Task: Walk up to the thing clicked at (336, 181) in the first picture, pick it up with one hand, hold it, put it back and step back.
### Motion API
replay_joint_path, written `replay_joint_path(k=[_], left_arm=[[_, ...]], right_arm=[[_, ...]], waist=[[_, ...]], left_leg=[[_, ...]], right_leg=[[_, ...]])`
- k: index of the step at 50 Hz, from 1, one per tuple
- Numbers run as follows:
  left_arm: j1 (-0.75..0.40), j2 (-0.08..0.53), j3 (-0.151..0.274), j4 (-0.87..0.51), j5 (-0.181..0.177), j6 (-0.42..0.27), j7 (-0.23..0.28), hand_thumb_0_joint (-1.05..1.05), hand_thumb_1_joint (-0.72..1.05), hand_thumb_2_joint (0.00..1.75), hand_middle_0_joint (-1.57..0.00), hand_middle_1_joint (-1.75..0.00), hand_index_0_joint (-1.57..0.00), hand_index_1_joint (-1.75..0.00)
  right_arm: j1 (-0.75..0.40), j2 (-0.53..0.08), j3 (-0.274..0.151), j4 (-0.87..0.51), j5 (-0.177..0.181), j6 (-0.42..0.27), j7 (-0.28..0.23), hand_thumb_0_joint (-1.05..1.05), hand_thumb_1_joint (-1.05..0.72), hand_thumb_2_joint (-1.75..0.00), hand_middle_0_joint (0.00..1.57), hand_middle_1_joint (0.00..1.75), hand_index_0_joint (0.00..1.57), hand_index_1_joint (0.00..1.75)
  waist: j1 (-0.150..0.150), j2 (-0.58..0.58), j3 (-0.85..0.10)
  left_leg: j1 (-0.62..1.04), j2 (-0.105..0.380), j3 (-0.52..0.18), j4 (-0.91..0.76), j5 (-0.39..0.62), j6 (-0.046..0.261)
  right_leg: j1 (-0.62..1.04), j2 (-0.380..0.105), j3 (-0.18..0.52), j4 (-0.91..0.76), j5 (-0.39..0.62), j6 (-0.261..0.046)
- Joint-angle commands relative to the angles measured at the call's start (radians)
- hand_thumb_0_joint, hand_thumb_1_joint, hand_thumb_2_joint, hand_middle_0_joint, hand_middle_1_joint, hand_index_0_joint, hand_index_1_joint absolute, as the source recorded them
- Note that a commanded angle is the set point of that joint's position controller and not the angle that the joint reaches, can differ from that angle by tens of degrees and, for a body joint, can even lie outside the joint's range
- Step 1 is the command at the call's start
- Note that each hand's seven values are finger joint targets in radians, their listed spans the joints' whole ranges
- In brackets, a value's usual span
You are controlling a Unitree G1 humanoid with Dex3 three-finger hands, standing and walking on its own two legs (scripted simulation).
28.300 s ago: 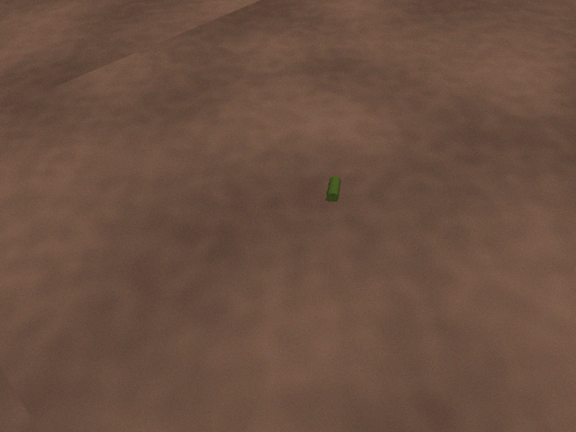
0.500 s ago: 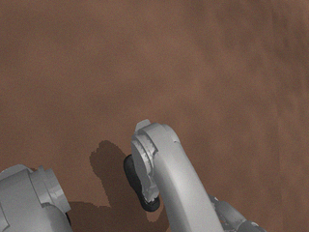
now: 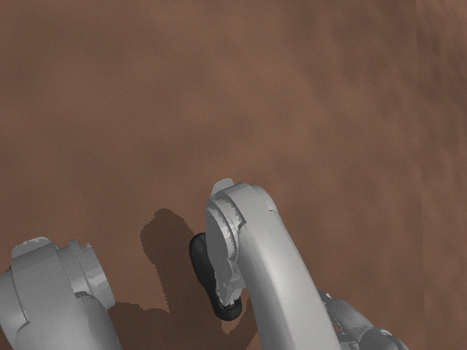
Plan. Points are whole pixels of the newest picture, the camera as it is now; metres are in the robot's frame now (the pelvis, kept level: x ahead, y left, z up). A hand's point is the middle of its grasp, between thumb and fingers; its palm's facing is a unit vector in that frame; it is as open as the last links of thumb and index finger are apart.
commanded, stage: close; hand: left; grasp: from above
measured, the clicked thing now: out of the picture +0.46 +0.35 -0.28
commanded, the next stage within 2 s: settle in 1.36 s
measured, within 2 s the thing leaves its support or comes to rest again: leaves its support in 1.72 s
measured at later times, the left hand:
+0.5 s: hand out of the picture +0.45 +0.35 -0.24, palm faces -0.46 -0.13 -0.88, open 10.0 cm
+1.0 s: hand out of the picture +0.44 +0.35 -0.24, palm faces -0.44 -0.10 -0.89, open 8.6 cm
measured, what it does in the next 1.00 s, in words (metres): stands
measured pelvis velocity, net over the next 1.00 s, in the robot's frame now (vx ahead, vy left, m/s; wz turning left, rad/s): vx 0.00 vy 0.00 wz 0.00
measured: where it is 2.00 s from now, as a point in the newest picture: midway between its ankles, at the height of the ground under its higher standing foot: (164, 323)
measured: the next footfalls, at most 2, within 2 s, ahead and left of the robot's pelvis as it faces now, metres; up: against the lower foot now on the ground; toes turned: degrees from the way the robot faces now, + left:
none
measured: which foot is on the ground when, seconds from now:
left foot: down 0.00-1.00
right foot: down 0.00-1.00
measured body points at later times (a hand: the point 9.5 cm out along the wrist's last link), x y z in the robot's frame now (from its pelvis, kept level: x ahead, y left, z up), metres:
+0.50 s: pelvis +0.00 +0.00 +0.00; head +0.28 +0.14 +0.33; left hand +0.47 +0.36 -0.19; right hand +0.07 -0.26 -0.05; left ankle +0.06 +0.13 -0.27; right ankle +0.12 -0.13 -0.27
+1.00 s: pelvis +0.00 +0.00 +0.00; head +0.26 +0.15 +0.33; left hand +0.46 +0.35 -0.19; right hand +0.07 -0.26 -0.05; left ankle +0.06 +0.13 -0.27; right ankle +0.12 -0.13 -0.27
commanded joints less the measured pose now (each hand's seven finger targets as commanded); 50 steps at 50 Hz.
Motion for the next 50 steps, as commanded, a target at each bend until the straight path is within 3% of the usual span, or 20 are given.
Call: replay_joint_path(k=[1,5,8,11,15,18,19,20,23,24,27,28,30,32,33,36,38,40,44,50], left_arm=[[-0.258,0.228,0.017,-0.084,0.012,0.001,0.092,0.0,-0.08,0.65,-0.37,-0.76,-0.4,-0.73],[-0.274,0.187,-0.012,-0.023,0.016,0.041,0.122,0.0,-0.04,0.61,-0.4,-0.74,-0.43,-0.7],[-0.291,0.212,-0.013,-0.019,0.005,0.074,0.127,0.0,0.02,0.57,-0.45,-0.69,-0.48,-0.66],[-0.314,0.203,-0.013,-0.037,-0.015,0.096,0.116,0.0,0.06,0.52,-0.48,-0.67,-0.51,-0.63],[-0.293,0.242,0.024,-0.031,-0.048,0.109,0.085,0.0,0.11,0.47,-0.52,-0.64,-0.56,-0.6],[-0.301,0.239,0.023,-0.079,-0.054,0.106,0.057,0.0,0.13,0.45,-0.53,-0.62,-0.58,-0.58],[-0.276,0.264,0.045,-0.056,-0.061,0.105,0.053,0.0,0.14,0.44,-0.53,-0.64,-0.58,-0.59],[-0.286,0.229,0.02,-0.096,-0.061,0.101,0.036,0.0,0.14,0.43,-0.54,-0.63,-0.58,-0.58],[-0.25,0.263,0.049,-0.107,-0.058,0.091,0.009,0.0,0.17,0.43,-0.57,-0.58,-0.61,-0.54],[-0.233,0.281,0.067,-0.099,-0.062,0.085,0.008,0.0,0.17,0.45,-0.58,-0.58,-0.62,-0.55],[-0.245,0.22,0.029,-0.13,-0.07,0.058,-0.009,0.0,0.21,0.44,-0.61,-0.57,-0.64,-0.54],[-0.213,0.243,0.043,-0.101,-0.07,0.053,-0.011,0.0,0.23,0.41,-0.61,-0.57,-0.65,-0.52],[-0.215,0.24,0.038,-0.109,-0.065,0.034,-0.012,0.0,0.26,0.39,-0.63,-0.55,-0.67,-0.51],[-0.202,0.244,0.039,-0.092,-0.059,0.018,-0.007,0.0,0.3,0.43,-0.67,-0.55,-0.71,-0.51],[-0.253,0.255,0.038,-0.152,-0.056,0.005,0.0,0.0,0.32,0.41,-0.68,-0.54,-0.72,-0.5],[-0.246,0.239,0.025,-0.121,-0.039,-0.007,0.015,0.0,0.37,0.37,-0.71,-0.52,-0.75,-0.48],[-0.236,0.262,0.034,-0.094,-0.027,-0.008,0.035,0.0,0.36,0.38,-0.71,-0.51,-0.75,-0.47],[-0.27,0.254,0.028,-0.11,-0.02,-0.01,0.058,0.0,0.41,0.35,-0.74,-0.51,-0.78,-0.46],[-0.278,0.25,0.019,-0.091,-0.005,0.012,0.083,0.0,0.51,0.35,-0.82,-0.49,-0.86,-0.44],[-0.294,0.224,-0.011,-0.061,-0.009,0.049,0.099,0.0,0.61,0.35,-0.91,-0.44,-0.94,-0.4]], right_arm=[[0.172,-0.325,-0.103,0.015,-0.007,0.006,-0.013,0.0,-0.89,-0.9,0.2,0.3,0.2,0.3],[0.16,-0.329,-0.108,0.027,-0.003,-0.007,-0.012,0.0,-0.89,-0.9,0.2,0.3,0.2,0.3],[0.143,-0.336,-0.111,0.015,0.002,-0.016,-0.014,0.0,-0.89,-0.9,0.2,0.3,0.2,0.3],[0.165,-0.339,-0.108,0.005,0.007,-0.031,-0.007,0.0,-0.9,-0.9,0.2,0.3,0.2,0.3],[0.178,-0.349,-0.11,0.0,0.018,-0.046,-0.004,0.0,-0.9,-0.9,0.2,0.3,0.2,0.3],[0.179,-0.34,-0.11,-0.003,0.018,-0.04,-0.008,0.0,-0.9,-0.9,0.2,0.3,0.2,0.3],[0.174,-0.34,-0.108,-0.001,0.016,-0.036,-0.011,0.0,-0.9,-0.9,0.2,0.3,0.2,0.3],[0.177,-0.341,-0.11,-0.009,0.016,-0.038,-0.006,0.0,-0.9,-0.9,0.2,0.3,0.2,0.3],[0.197,-0.341,-0.11,-0.003,0.017,-0.022,-0.009,0.0,-0.9,-0.9,0.2,0.3,0.2,0.3],[0.192,-0.337,-0.103,-0.005,0.02,-0.015,-0.013,0.0,-0.9,-0.9,0.2,0.3,0.2,0.3],[0.191,-0.35,-0.112,-0.017,0.011,-0.001,-0.017,0.0,-0.9,-0.9,0.2,0.3,0.2,0.3],[0.194,-0.343,-0.111,-0.008,0.014,0.005,-0.018,0.0,-0.89,-0.9,0.2,0.3,0.2,0.3],[0.197,-0.349,-0.112,-0.006,0.01,0.013,-0.021,0.0,-0.89,-0.9,0.2,0.3,0.2,0.3],[0.197,-0.327,-0.09,-0.004,0.007,0.019,-0.021,0.0,-0.89,-0.9,0.2,0.3,0.2,0.3],[0.201,-0.35,-0.105,-0.007,0.003,0.022,-0.026,0.0,-0.89,-0.9,0.2,0.3,0.2,0.3],[0.198,-0.342,-0.098,0.0,-0.004,0.022,-0.024,0.0,-0.89,-0.9,0.2,0.3,0.2,0.3],[0.179,-0.336,-0.096,0.005,0.001,0.022,-0.028,0.0,-0.89,-0.9,0.2,0.3,0.2,0.3],[0.177,-0.334,-0.093,-0.003,-0.006,0.019,-0.03,0.0,-0.89,-0.9,0.2,0.3,0.2,0.3],[0.175,-0.332,-0.098,0.01,-0.011,0.011,-0.031,0.0,-0.89,-0.9,0.2,0.3,0.2,0.3],[0.163,-0.338,-0.101,0.012,-0.003,-0.009,-0.031,0.0,-0.89,-0.9,0.2,0.3,0.2,0.3]], waist=[[-0.055,0.599,-0.633],[-0.073,0.588,-0.559],[-0.065,0.572,-0.574],[-0.077,0.571,-0.607],[-0.071,0.562,-0.633],[-0.062,0.619,-0.68],[-0.057,0.611,-0.66],[-0.063,0.616,-0.642],[-0.061,0.607,-0.652],[-0.048,0.583,-0.65],[-0.065,0.582,-0.638],[-0.053,0.585,-0.649],[-0.056,0.566,-0.631],[-0.062,0.534,-0.628],[-0.065,0.536,-0.651],[-0.067,0.557,-0.619],[-0.053,0.567,-0.63],[-0.062,0.564,-0.637],[-0.06,0.581,-0.615],[-0.08,0.558,-0.609]], left_leg=[[0.537,0.05,0.135,-0.272,0.25,0.02],[0.496,0.048,0.134,-0.287,0.193,0.018],[0.487,0.05,0.127,-0.3,0.162,0.018],[0.501,0.051,0.125,-0.29,0.184,0.024],[0.51,0.053,0.119,-0.284,0.203,0.024],[0.562,0.054,0.12,-0.29,0.243,0.015],[0.539,0.055,0.123,-0.29,0.234,0.016],[0.542,0.05,0.128,-0.28,0.264,0.013],[0.537,0.048,0.141,-0.268,0.29,0.017],[0.516,0.048,0.139,-0.267,0.288,0.019],[0.538,0.048,0.129,-0.268,0.313,0.013],[0.546,0.051,0.126,-0.28,0.291,0.016],[0.518,0.047,0.131,-0.265,0.28,0.019],[0.492,0.049,0.133,-0.253,0.277,0.026],[0.504,0.047,0.133,-0.254,0.276,0.029],[0.532,0.05,0.125,-0.267,0.279,0.021],[0.535,0.053,0.125,-0.27,0.253,0.021],[0.525,0.052,0.13,-0.277,0.227,0.024],[0.518,0.051,0.134,-0.289,0.196,0.021],[0.498,0.053,0.131,-0.284,0.194,0.024]], right_leg=[[0.286,0.023,-0.144,-0.178,0.286,-0.086],[0.224,0.019,-0.145,-0.18,0.251,-0.086],[0.23,0.019,-0.135,-0.189,0.231,-0.088],[0.24,0.017,-0.132,-0.184,0.254,-0.083],[0.262,0.011,-0.13,-0.182,0.259,-0.081],[0.282,0.014,-0.128,-0.181,0.28,-0.089],[0.282,0.017,-0.13,-0.184,0.271,-0.09],[0.273,0.014,-0.131,-0.179,0.29,-0.091],[0.312,0.017,-0.123,-0.192,0.304,-0.09],[0.323,0.017,-0.127,-0.199,0.304,-0.093],[0.312,0.017,-0.137,-0.201,0.312,-0.096],[0.315,0.02,-0.136,-0.201,0.294,-0.095],[0.316,0.017,-0.138,-0.208,0.291,-0.094],[0.338,0.02,-0.134,-0.208,0.297,-0.088],[0.343,0.021,-0.135,-0.216,0.302,-0.086],[0.31,0.02,-0.147,-0.2,0.29,-0.088],[0.298,0.022,-0.147,-0.194,0.271,-0.089],[0.311,0.022,-0.144,-0.201,0.264,-0.085],[0.277,0.021,-0.145,-0.194,0.245,-0.086],[0.276,0.022,-0.139,-0.204,0.259,-0.082]])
